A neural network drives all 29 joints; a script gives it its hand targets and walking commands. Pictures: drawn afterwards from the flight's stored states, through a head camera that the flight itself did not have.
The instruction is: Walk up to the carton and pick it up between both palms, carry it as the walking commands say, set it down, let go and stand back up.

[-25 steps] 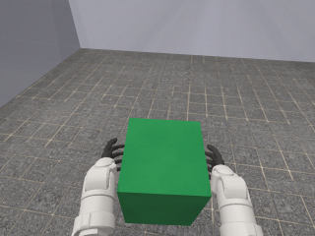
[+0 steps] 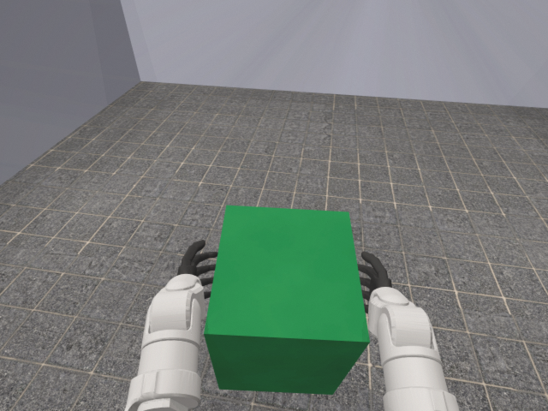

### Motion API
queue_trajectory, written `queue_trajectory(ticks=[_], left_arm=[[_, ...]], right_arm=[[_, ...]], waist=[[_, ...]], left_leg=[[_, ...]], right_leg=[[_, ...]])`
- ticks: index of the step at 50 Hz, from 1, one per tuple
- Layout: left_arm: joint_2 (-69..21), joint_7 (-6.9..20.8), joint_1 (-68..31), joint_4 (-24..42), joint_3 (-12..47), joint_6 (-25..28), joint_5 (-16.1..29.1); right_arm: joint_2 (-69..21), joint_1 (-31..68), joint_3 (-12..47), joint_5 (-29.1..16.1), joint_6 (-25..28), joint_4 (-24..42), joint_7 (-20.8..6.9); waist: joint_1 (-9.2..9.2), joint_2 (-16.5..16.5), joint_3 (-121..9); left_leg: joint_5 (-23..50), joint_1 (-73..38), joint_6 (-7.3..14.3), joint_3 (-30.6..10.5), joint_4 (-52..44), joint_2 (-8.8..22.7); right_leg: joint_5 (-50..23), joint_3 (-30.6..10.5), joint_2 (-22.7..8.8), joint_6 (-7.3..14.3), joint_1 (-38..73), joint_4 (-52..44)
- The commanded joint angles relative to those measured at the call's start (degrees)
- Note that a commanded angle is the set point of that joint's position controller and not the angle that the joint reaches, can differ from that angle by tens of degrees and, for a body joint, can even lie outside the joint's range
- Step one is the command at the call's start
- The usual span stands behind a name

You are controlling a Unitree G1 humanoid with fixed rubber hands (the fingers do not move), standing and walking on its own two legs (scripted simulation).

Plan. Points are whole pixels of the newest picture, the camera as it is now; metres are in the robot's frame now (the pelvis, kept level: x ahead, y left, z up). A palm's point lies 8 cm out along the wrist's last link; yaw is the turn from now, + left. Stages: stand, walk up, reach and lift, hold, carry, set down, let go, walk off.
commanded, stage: carry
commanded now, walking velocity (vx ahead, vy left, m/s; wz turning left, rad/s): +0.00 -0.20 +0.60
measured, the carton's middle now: (281, 303) +0.31 +0.02 -0.01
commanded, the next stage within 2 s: none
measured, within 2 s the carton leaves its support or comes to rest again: neither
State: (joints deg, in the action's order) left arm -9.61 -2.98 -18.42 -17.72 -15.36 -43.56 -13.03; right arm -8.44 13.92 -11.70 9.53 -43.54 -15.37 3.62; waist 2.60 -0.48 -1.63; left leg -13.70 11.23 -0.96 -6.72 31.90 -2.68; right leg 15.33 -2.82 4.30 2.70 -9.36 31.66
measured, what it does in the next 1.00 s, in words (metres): steps on the spot: left foot, then right foot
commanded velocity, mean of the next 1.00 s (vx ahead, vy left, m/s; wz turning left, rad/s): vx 0.00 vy -0.06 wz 0.17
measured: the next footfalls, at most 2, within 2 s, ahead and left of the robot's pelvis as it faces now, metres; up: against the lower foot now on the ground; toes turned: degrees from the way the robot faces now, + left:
left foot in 0.56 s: +0.03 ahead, +0.06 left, +0.00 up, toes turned +3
right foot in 0.88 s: +0.02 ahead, -0.14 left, +0.00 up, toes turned +11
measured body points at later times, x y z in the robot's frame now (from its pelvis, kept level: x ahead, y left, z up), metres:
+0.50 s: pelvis -0.01 -0.02 -0.01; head -0.02 -0.02 +0.44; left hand +0.25 +0.18 +0.09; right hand +0.29 -0.11 +0.08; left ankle -0.01 +0.05 -0.70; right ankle +0.03 -0.09 -0.73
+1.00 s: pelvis -0.06 -0.05 +0.00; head -0.09 -0.05 +0.45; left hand +0.19 +0.17 +0.09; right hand +0.26 -0.11 +0.10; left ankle -0.01 +0.05 -0.73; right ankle -0.02 -0.15 -0.73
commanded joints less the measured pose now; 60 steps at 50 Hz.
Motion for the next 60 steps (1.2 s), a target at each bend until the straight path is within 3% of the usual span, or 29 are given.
queue_trajectory(ticks=[1,3,5,7,8,10,11,12,13,14,16,18,23,25,26,27,28,29,30,31,33,36,39,40,43,46,47,52,60], left_arm=[[-59.3,14.4,-34.0,15.6,44.5,-1.9,21.6],[-60.1,12.7,-33.4,20.8,47.1,-4.3,23.4],[-59.7,10.8,-32.7,27.1,49.9,-6.9,25.5],[-58.2,9.0,-30.7,31.3,51.4,-9.8,26.6],[-57.4,8.2,-28.8,32.7,51.3,-11.1,26.7],[-56.1,6.5,-22.6,36.1,49.9,-13.7,27.1],[-55.3,5.6,-22.1,37.7,49.7,-14.7,27.4],[-54.2,4.9,-18.9,37.7,48.9,-15.8,26.9],[-54.3,4.3,-17.0,38.7,48.8,-17.0,27.0],[-53.3,3.8,-15.5,39.2,48.4,-18.1,26.8],[-52.3,2.9,-12.0,39.6,47.4,-19.9,26.1],[-52.2,2.1,-11.6,41.3,46.8,-20.8,25.9],[-51.6,1.4,-10.9,42.6,45.6,-22.6,26.3],[-50.9,1.0,-12.4,42.3,45.4,-23.0,26.7],[-50.5,0.8,-15.6,42.3,45.8,-23.0,27.1],[-49.4,0.5,-20.0,42.8,45.9,-22.9,27.4],[-48.9,0.0,-25.3,42.6,46.0,-22.6,27.9],[-48.8,-0.4,-25.3,41.1,45.9,-22.4,27.7],[-49.6,-0.7,-24.0,40.9,46.3,-22.5,27.4],[-50.0,-0.7,-23.5,41.1,46.4,-22.6,27.2],[-49.2,-1.3,-29.9,40.4,46.0,-21.7,27.9],[-48.4,-2.2,-31.6,40.1,46.2,-21.4,27.7],[-46.5,-3.0,-35.3,39.5,45.4,-20.7,27.7],[-45.6,-3.3,-36.7,38.7,44.7,-20.4,27.5],[-42.6,-4.0,-40.4,36.8,42.3,-19.4,26.4],[-41.9,-3.9,-37.8,36.0,41.2,-19.0,25.4],[-42.5,-3.7,-34.5,35.5,40.9,-19.3,25.1],[-42.4,-3.8,-40.2,31.0,39.2,-18.7,24.4],[-42.0,-4.3,-45.5,30.2,39.2,-17.7,24.9]], right_arm=[[-55.8,45.3,40.5,-17.0,-0.9,23.2,-12.9],[-55.1,42.9,41.2,-18.8,-3.5,27.3,-11.8],[-54.4,40.1,42.1,-20.6,-6.3,30.9,-10.2],[-53.8,37.6,43.4,-22.0,-9.3,34.5,-8.5],[-53.3,36.0,43.7,-22.3,-10.6,36.3,-7.6],[-52.8,32.9,45.1,-23.4,-13.2,41.8,-6.0],[-52.0,32.6,45.2,-23.9,-14.2,44.1,-5.1],[-51.5,30.4,45.6,-24.3,-15.5,45.5,-4.5],[-50.6,29.2,45.5,-24.3,-16.7,46.7,-3.9],[-49.7,27.8,45.4,-24.4,-17.8,46.5,-3.4],[-48.4,25.3,44.2,-24.9,-19.7,46.8,-3.2],[-48.0,25.7,43.7,-25.6,-20.7,48.9,-2.9],[-46.8,25.8,42.4,-25.1,-22.2,51.1,-1.5],[-46.0,27.0,41.3,-24.6,-22.2,50.9,-1.0],[-45.2,28.5,40.0,-24.1,-22.1,50.0,-0.8],[-43.8,30.7,38.5,-23.6,-21.8,48.7,-0.5],[-43.2,33.7,37.3,-23.3,-21.3,47.2,0.1],[-43.1,34.3,37.3,-23.1,-21.3,47.1,0.4],[-43.3,32.0,37.0,-22.4,-21.3,46.6,0.3],[-43.8,30.0,36.6,-22.0,-21.6,45.8,0.3],[-42.9,36.9,35.5,-22.2,-20.8,45.2,0.9],[-41.3,37.0,34.2,-21.4,-20.4,43.5,1.5],[-40.3,39.4,33.4,-20.6,-19.9,41.0,2.2],[-39.5,40.9,33.2,-20.4,-19.7,39.9,2.6],[-38.1,42.7,33.1,-18.9,-19.3,35.2,3.7],[-39.5,39.2,33.6,-17.8,-19.3,33.1,4.1],[-40.3,37.0,34.0,-18.0,-19.5,33.4,3.9],[-39.7,47.4,33.7,-19.0,-18.7,32.2,4.1],[-40.5,47.6,31.9,-18.2,-18.1,26.7,4.3]], waist=[[-3.4,3.3,-19.3],[-3.73,-4.5,-24.9],[-3.82,-11.0,-27.6],[-3.76,-11.1,-29.6],[-3.5,-10.3,-30.6],[-2.9,-6.9,-31.9],[-2.57,-2.2,-31.9],[-2.15,7.9,-31.2],[-2.1,13.4,-31.0],[-2.34,8.5,-30.6],[-2.25,2.4,-28.2],[-2.11,3.9,-28.1],[-2.54,10.9,-27.5],[-3.5,9.8,-27.9],[-3.8,4.4,-29.1],[-3.85,-7.3,-28.9],[-3.84,-15.5,-27.6],[-3.75,-10.0,-27.7],[-3.88,-7.5,-26.8],[-3.77,-6.2,-25.0],[-3.67,-6.2,-25.3],[-3.44,-8.8,-26.0],[-3.43,-9.3,-29.0],[-2.95,-8.5,-29.9],[-2.74,-5.1,-32.4],[-2.83,5.1,-28.0],[-2.95,5.7,-26.5],[-2.79,1.2,-24.6],[-3.0,-1.1,-21.9]], left_leg=[[3.8,9.9,4.0,-4.5,1.2,9.6],[16.4,5.6,6.0,-12.3,-1.6,14.8],[28.6,-0.5,9.4,-20.3,-5.5,19.1],[32.2,0.1,10.4,-22.5,-4.6,19.3],[30.2,2.5,9.7,-21.5,-3.3,18.3],[25.5,8.5,6.1,-13.8,3.0,13.3],[15.1,14.6,3.9,-8.8,8.0,8.8],[-1.1,23.8,1.4,0.2,16.5,2.1],[-17.5,29.2,0.3,7.5,26.0,-0.3],[-19.8,29.9,0.4,8.2,30.3,2.4],[-16.8,26.2,0.8,7.7,32.3,4.5],[-16.7,27.9,0.6,9.9,27.6,4.7],[-12.6,17.2,2.7,11.4,11.2,3.7],[-0.1,8.9,3.1,11.8,-4.3,3.8],[9.6,1.0,5.1,4.1,-5.5,9.0],[29.8,-6.2,8.6,-10.2,-6.8,19.4],[42.4,-10.1,13.1,-20.3,-7.9,28.1],[39.8,-10.2,14.6,-18.8,-7.6,27.6],[31.7,-7.6,14.7,-17.2,-8.8,25.7],[22.2,-5.2,13.5,-15.8,-11.2,24.1],[16.3,-5.0,12.2,-12.6,-12.2,21.1],[16.6,-5.9,10.6,-9.8,-12.5,18.8],[22.3,-6.3,10.1,-7.2,-10.3,17.2],[20.9,-4.9,9.1,-5.4,-9.2,16.1],[12.5,0.6,5.4,-0.9,-6.9,12.3],[3.0,8.4,2.8,5.4,-2.3,7.0],[1.0,7.9,3.0,6.4,-2.5,6.6],[8.9,5.1,4.9,2.2,-5.4,10.1],[-4.0,7.8,3.8,0.2,-11.2,10.5]], right_leg=[[-1.9,-4.5,-11.2,2.1,-1.4,-2.0],[-4.3,0.4,-7.7,0.2,-3.2,7.3],[11.2,4.8,-2.8,-2.2,-8.5,10.3],[13.2,3.5,-1.6,-2.2,-7.8,8.2],[11.0,2.8,-2.0,-1.7,-5.1,5.8],[1.1,2.1,-5.0,-0.1,3.0,-2.5],[-8.4,-1.9,-9.6,1.4,8.0,-5.7],[-22.7,-8.6,-17.3,4.7,14.3,-7.9],[-37.1,-11.2,-25.1,9.2,16.3,-5.2],[-42.8,-8.4,-26.9,11.3,15.6,-2.3],[-37.4,-3.9,-24.5,12.0,10.3,-1.5],[-42.6,-4.1,-24.3,12.2,12.0,-0.2],[-34.5,0.0,-20.7,9.1,4.7,0.3],[-27.9,4.0,-17.4,5.4,1.7,3.1],[-19.0,5.1,-14.9,2.5,-5.0,6.0],[-0.9,6.6,-10.4,-1.3,-15.5,11.8],[15.5,8.2,-6.4,-3.8,-23.6,16.7],[17.4,4.1,-6.6,-3.5,-24.2,20.3],[16.6,3.1,-6.1,-3.3,-23.4,20.2],[14.9,3.0,-6.0,-3.0,-23.1,20.3],[12.9,3.6,-5.7,-2.5,-22.5,18.3],[10.7,5.0,-4.2,-2.7,-19.7,13.2],[8.1,6.4,-3.3,-2.6,-13.3,4.3],[3.8,7.1,-3.5,-2.4,-8.6,-1.5],[-2.7,2.6,-9.5,-0.4,2.6,-7.7],[-9.3,-5.0,-18.4,2.6,2.6,-8.8],[-9.0,-4.3,-19.0,2.9,-0.1,-8.3],[-4.7,1.5,-13.1,0.1,-4.7,-3.9],[6.0,1.1,-11.4,0.5,-7.7,-4.5]])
